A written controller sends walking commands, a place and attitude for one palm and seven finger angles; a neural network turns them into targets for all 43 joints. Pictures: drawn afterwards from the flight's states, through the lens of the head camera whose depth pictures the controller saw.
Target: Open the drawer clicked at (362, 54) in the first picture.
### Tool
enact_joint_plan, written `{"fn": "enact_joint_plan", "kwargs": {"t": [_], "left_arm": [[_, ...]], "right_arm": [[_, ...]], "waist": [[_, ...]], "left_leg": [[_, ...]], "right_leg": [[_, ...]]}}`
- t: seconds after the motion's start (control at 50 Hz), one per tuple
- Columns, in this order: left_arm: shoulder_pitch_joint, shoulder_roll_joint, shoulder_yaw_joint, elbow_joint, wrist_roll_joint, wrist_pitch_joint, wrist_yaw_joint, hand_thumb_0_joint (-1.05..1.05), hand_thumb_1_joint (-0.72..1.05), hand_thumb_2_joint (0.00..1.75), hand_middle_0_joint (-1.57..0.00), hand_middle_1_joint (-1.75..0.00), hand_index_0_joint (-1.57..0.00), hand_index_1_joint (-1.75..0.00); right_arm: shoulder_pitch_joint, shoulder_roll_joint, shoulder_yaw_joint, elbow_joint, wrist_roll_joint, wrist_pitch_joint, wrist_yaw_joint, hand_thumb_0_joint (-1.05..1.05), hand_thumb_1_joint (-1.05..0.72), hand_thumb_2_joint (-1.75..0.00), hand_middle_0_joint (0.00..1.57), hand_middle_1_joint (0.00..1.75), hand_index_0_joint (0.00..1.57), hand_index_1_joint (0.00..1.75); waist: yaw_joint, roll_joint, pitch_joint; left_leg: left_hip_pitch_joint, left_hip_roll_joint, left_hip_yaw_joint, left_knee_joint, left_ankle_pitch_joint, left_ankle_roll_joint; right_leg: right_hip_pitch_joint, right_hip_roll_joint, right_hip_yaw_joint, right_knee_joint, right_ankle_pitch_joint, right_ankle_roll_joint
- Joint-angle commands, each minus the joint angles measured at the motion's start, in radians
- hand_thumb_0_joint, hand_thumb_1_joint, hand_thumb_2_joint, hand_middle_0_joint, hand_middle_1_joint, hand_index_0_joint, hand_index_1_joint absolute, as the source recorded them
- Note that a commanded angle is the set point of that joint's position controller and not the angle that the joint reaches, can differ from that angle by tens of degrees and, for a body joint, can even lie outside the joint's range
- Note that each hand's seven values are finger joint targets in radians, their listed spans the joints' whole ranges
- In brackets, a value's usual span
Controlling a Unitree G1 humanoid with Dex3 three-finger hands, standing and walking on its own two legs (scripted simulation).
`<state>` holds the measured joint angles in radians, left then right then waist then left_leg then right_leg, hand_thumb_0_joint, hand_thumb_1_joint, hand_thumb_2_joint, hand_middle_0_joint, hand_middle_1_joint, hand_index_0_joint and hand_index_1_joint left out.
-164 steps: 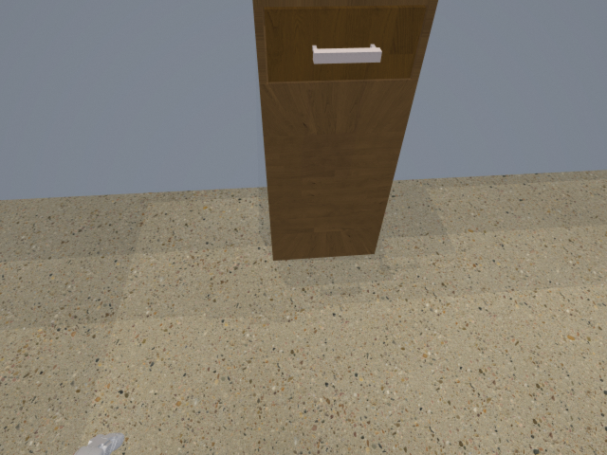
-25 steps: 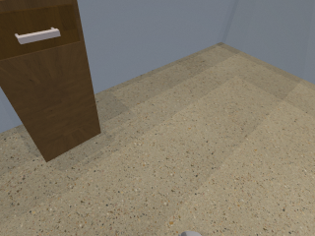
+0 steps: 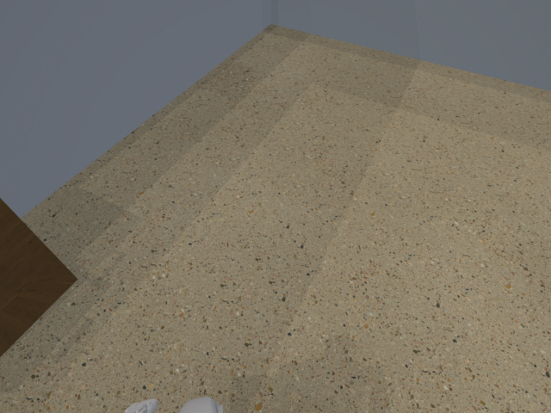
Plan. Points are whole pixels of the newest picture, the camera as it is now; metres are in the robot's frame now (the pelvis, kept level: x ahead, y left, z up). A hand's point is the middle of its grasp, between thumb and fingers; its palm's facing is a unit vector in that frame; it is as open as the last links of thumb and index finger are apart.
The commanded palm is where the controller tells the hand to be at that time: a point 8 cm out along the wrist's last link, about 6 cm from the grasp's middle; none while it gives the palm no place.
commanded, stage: walk to a spot facing it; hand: left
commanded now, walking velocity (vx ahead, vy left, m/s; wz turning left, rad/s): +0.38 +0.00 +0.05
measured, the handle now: out of the picture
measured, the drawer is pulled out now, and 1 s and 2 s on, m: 0.00 0.00 0.00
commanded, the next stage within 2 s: turn to face it in 0.44 s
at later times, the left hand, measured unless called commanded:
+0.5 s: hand (135, 395) +0.18 +0.25 -0.18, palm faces +0.04 -0.99 -0.12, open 7.4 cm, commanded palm none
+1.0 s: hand (181, 254) +0.45 +0.21 -0.16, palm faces +0.12 -0.98 -0.17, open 7.3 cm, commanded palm none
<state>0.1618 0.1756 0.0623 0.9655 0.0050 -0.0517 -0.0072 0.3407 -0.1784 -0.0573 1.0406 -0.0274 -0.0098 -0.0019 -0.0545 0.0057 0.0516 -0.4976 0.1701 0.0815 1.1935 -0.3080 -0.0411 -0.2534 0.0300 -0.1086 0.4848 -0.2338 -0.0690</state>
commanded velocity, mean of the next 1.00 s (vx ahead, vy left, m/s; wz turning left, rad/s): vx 0.15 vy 0.00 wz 0.20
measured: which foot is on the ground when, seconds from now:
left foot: up 0.00-0.30, down 0.32-0.84, up 0.86-1.00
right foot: down 0.00-0.34, up 0.36-0.82, down 0.84-1.00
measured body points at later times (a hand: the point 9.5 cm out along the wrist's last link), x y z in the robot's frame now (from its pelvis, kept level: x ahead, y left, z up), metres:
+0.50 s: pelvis +0.21 +0.08 +0.00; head +0.23 +0.11 +0.45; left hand +0.18 +0.30 -0.17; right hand +0.26 -0.17 -0.13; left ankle +0.24 +0.14 -0.74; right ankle +0.18 -0.07 -0.63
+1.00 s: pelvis +0.34 +0.04 +0.00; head +0.37 +0.03 +0.45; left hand +0.44 +0.26 -0.14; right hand +0.31 -0.17 -0.17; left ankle +0.28 +0.15 -0.65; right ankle +0.38 -0.06 -0.74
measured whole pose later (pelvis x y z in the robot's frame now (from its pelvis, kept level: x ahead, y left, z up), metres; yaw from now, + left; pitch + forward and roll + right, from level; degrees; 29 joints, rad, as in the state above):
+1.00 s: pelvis +0.34 +0.04 +0.00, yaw +6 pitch -1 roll +0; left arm 0.12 0.11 0.05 0.95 0.01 -0.03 0.03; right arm 0.35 -0.12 -0.07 1.09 -0.01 0.05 -0.01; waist -0.06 0.03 0.06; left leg -0.45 0.07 0.07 1.16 -0.48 -0.04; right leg -0.28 -0.10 -0.24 0.55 -0.25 -0.03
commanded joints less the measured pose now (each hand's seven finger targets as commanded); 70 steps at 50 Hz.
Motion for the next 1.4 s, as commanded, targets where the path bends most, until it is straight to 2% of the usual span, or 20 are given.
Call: {"fn": "enact_joint_plan", "kwargs": {"t": [0.0,0.2,0.26,0.28,0.3,0.32,0.4,0.5,0.64,0.76,0.8,0.82,0.84,0.96,1.12,1.18,1.22,1.24,1.26,1.38], "left_arm": [[0.130,0.111,0.007,0.025,0.015,-0.027,0.014,0.00,0.90,0.90,-0.20,-0.30,-0.20,-0.30],[0.234,0.146,0.009,0.076,0.023,-0.036,0.024,0.00,0.90,0.90,-0.20,-0.30,-0.20,-0.30],[0.228,0.154,0.013,0.086,0.018,-0.034,0.023,0.00,0.90,0.90,-0.20,-0.30,-0.20,-0.30],[0.227,0.135,0.012,0.081,0.012,-0.033,0.020,0.00,0.90,0.90,-0.20,-0.30,-0.20,-0.30],[0.291,0.066,0.004,0.070,0.001,-0.027,0.011,0.00,0.90,0.90,-0.20,-0.30,-0.20,-0.30],[0.249,0.080,-0.002,0.045,0.004,-0.030,0.010,0.00,0.90,0.90,-0.20,-0.30,-0.20,-0.30],[0.191,0.041,0.008,0.088,0.019,0.001,-0.007,0.00,0.90,0.90,-0.20,-0.30,-0.20,-0.30],[0.254,0.001,0.023,0.090,0.028,0.058,-0.006,0.00,0.90,0.90,-0.20,-0.30,-0.20,-0.30],[0.099,-0.020,-0.006,0.048,0.022,0.042,0.011,0.00,0.90,0.90,-0.20,-0.30,-0.20,-0.30],[0.040,0.018,0.002,0.007,0.016,0.032,0.025,0.00,0.90,0.90,-0.20,-0.30,-0.20,-0.30],[0.154,0.087,0.017,0.032,0.017,0.014,0.032,0.00,0.90,0.90,-0.20,-0.30,-0.20,-0.30],[0.244,0.174,0.038,0.048,0.024,0.002,0.043,0.00,0.90,0.90,-0.20,-0.30,-0.20,-0.30],[0.294,0.212,0.042,0.049,0.012,0.006,0.043,0.00,0.90,0.90,-0.20,-0.30,-0.20,-0.30],[0.036,0.101,0.018,-0.039,0.016,0.026,0.057,0.00,0.90,0.90,-0.20,-0.30,-0.20,-0.30],[0.016,0.178,0.051,-0.077,0.031,0.051,0.046,0.00,0.90,0.90,-0.20,-0.30,-0.20,-0.30],[0.014,0.191,0.054,-0.095,0.018,0.068,0.035,0.00,0.90,0.90,-0.20,-0.30,-0.20,-0.30],[-0.030,0.086,0.033,-0.177,0.010,0.080,0.025,0.00,0.90,0.90,-0.20,-0.30,-0.20,-0.30],[-0.051,0.122,0.033,-0.188,0.019,0.086,0.025,0.00,0.90,0.90,-0.20,-0.30,-0.20,-0.30],[-0.065,0.114,0.038,-0.171,0.024,0.090,0.028,0.00,0.90,0.90,-0.20,-0.30,-0.20,-0.30],[0.053,0.149,0.051,-0.104,0.019,0.087,0.012,0.00,0.90,0.90,-0.20,-0.30,-0.20,-0.30]], "right_arm": [[0.057,-0.033,-0.011,-0.033,-0.005,-0.012,0.008,0.00,-0.90,-0.90,0.20,0.30,0.20,0.30],[-0.227,-0.039,-0.008,-0.135,0.006,-0.039,0.038,0.00,-0.90,-0.90,0.20,0.30,0.20,0.30],[-0.070,-0.071,-0.018,-0.081,-0.002,-0.053,0.023,0.00,-0.90,-0.90,0.20,0.30,0.20,0.30],[0.087,-0.124,-0.030,-0.036,-0.008,-0.061,0.012,0.00,-0.90,-0.90,0.20,0.30,0.20,0.30],[0.213,-0.253,-0.059,-0.009,-0.021,-0.067,0.002,0.00,-0.90,-0.90,0.20,0.30,0.20,0.30],[0.247,-0.268,-0.054,0.002,-0.005,-0.055,-0.006,0.00,-0.90,-0.90,0.20,0.30,0.20,0.30],[-0.007,-0.084,-0.004,-0.035,0.006,-0.075,-0.019,0.00,-0.90,-0.90,0.20,0.30,0.20,0.30],[-0.005,-0.054,-0.003,-0.018,0.014,-0.085,-0.030,0.00,-0.90,-0.90,0.20,0.30,0.20,0.30],[0.115,-0.047,0.011,0.054,0.010,-0.072,-0.030,0.00,-0.90,-0.90,0.20,0.30,0.20,0.30],[0.129,-0.074,-0.009,0.064,0.007,-0.025,-0.033,0.00,-0.90,-0.90,0.20,0.30,0.20,0.30],[0.115,-0.055,-0.012,0.042,0.020,-0.021,-0.026,0.00,-0.90,-0.90,0.20,0.30,0.20,0.30],[0.137,0.000,-0.007,0.016,0.025,-0.023,-0.020,0.00,-0.90,-0.90,0.20,0.30,0.20,0.30],[0.128,-0.011,-0.012,-0.006,0.028,-0.013,-0.026,0.00,-0.90,-0.90,0.20,0.30,0.20,0.30],[0.036,0.008,-0.027,-0.025,0.009,0.050,0.004,0.00,-0.90,-0.90,0.20,0.30,0.20,0.30],[-0.095,-0.038,-0.034,-0.135,0.008,0.045,0.025,0.00,-0.90,-0.90,0.20,0.30,0.20,0.30],[-0.030,-0.120,-0.051,-0.143,0.001,0.035,0.027,0.00,-0.90,-0.90,0.20,0.30,0.20,0.30],[0.073,-0.313,-0.089,-0.151,-0.002,0.017,0.013,0.00,-0.90,-0.90,0.20,0.30,0.20,0.30],[0.063,-0.325,-0.086,-0.142,-0.001,0.020,0.008,0.00,-0.90,-0.90,0.20,0.30,0.20,0.30],[0.010,-0.293,-0.080,-0.151,0.001,0.016,-0.003,0.00,-0.90,-0.90,0.20,0.30,0.20,0.30],[-0.137,-0.227,-0.050,-0.214,0.010,0.002,-0.012,0.00,-0.90,-0.90,0.20,0.30,0.20,0.30]], "waist": [[0.020,-0.106,-0.002],[0.085,-0.078,0.072],[0.004,-0.026,-0.003],[-0.058,0.055,-0.096],[-0.070,0.336,-0.221],[-0.075,0.341,-0.225],[0.036,0.023,0.007],[0.086,0.084,0.019],[0.043,0.118,0.042],[0.041,0.148,0.002],[0.097,0.029,-0.082],[0.121,-0.208,-0.188],[0.127,-0.238,-0.244],[0.032,-0.127,-0.049],[0.054,-0.206,-0.022],[0.005,-0.056,-0.085],[-0.056,0.444,-0.088],[-0.044,0.283,-0.118],[-0.030,0.287,-0.106],[0.042,0.113,-0.147]], "left_leg": [[-0.079,0.012,-0.012,-0.101,0.095,-0.012],[-0.036,-0.034,0.015,-0.507,0.107,0.030],[0.250,-0.111,0.074,-0.640,0.121,0.056],[0.480,-0.069,0.000,-0.695,0.146,0.083],[0.712,0.211,-0.369,-0.774,0.156,0.171],[0.720,0.320,-0.535,-0.905,0.172,0.234],[0.338,0.203,-0.187,-0.979,0.169,0.132],[0.284,0.147,0.022,-1.009,0.272,0.110],[0.366,0.086,0.034,-0.905,0.754,0.172],[0.390,0.091,-0.072,-0.743,0.728,0.157],[0.245,0.024,-0.051,-0.549,0.510,0.091],[0.023,-0.103,0.042,-0.304,0.048,0.029],[-0.014,-0.157,0.001,-0.076,-0.346,0.014],[-0.016,-0.060,-0.041,0.007,-0.123,-0.016],[0.070,-0.075,0.047,-0.391,-0.076,-0.016],[0.275,-0.104,0.058,-0.620,0.127,-0.004],[0.359,0.252,-0.518,-0.887,0.548,0.179],[0.345,0.290,-0.503,-0.885,0.425,0.235],[0.320,0.211,-0.474,-0.906,0.303,0.196],[0.340,0.051,-0.292,-0.895,0.245,0.146]], "right_leg": [[0.038,-0.250,0.200,-0.293,0.166,-0.086],[0.162,-0.299,0.215,-0.265,0.203,-0.092],[0.123,-0.242,0.133,-0.022,0.437,-0.056],[0.025,-0.179,0.084,0.209,0.412,-0.020],[-0.216,-0.035,-0.014,0.553,-0.010,0.040],[-0.341,0.002,0.065,0.763,-0.333,0.040],[-0.324,-0.145,0.133,0.799,-0.056,0.052],[-0.343,-0.145,0.116,0.756,0.068,0.086],[-0.256,-0.130,0.004,0.327,0.085,0.110],[-0.097,-0.081,-0.026,0.100,0.025,0.105],[0.185,-0.171,0.043,-0.036,0.342,0.089],[0.428,-0.424,0.256,-0.018,0.715,-0.002],[0.411,-0.565,0.320,-0.051,0.899,-0.112],[0.022,-0.411,0.024,-0.180,0.278,-0.040],[0.022,-0.430,-0.084,-0.073,0.191,-0.024],[-0.046,-0.390,-0.135,0.144,0.090,0.038],[-0.371,-0.153,-0.090,0.618,-0.495,0.169],[-0.362,-0.167,0.036,0.733,-0.422,0.144],[-0.401,-0.177,0.077,0.761,-0.328,0.139],[-0.334,-0.152,0.108,0.720,-0.067,0.164]]}}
